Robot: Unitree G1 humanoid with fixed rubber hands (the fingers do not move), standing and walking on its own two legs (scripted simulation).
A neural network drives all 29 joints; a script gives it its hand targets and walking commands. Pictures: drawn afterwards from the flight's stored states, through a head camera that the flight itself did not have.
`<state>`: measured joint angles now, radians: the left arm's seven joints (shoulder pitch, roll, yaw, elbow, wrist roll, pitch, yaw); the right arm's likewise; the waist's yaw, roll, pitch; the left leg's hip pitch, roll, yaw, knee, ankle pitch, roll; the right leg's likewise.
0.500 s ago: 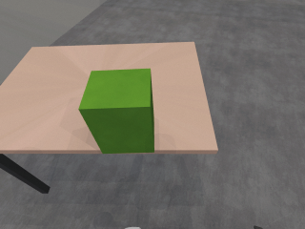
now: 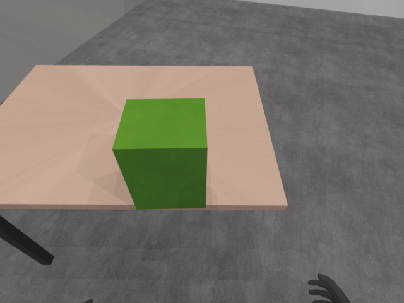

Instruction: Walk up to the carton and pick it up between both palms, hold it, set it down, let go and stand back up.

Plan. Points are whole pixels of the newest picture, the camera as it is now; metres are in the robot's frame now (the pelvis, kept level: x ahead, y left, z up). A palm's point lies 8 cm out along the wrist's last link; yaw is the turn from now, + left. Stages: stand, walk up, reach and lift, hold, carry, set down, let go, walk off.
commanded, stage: walk up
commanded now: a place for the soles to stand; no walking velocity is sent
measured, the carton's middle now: (168, 157) +0.46 +0.11 -0.01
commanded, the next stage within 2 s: stand in 1.80 s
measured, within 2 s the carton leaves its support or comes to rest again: neither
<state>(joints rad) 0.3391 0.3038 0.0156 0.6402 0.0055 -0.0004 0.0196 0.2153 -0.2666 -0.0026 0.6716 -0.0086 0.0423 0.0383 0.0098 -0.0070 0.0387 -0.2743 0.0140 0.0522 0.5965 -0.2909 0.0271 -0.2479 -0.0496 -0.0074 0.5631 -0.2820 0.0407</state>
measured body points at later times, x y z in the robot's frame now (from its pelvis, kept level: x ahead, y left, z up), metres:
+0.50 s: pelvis +0.02 +0.10 +0.00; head +0.03 +0.13 +0.45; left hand +0.09 +0.38 -0.13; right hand +0.09 -0.15 -0.10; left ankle +0.05 +0.20 -0.73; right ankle +0.02 -0.04 -0.69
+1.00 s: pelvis +0.03 +0.08 +0.01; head +0.03 +0.09 +0.46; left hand +0.14 +0.34 -0.11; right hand +0.09 -0.19 -0.11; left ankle +0.05 +0.20 -0.73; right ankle +0.02 -0.03 -0.73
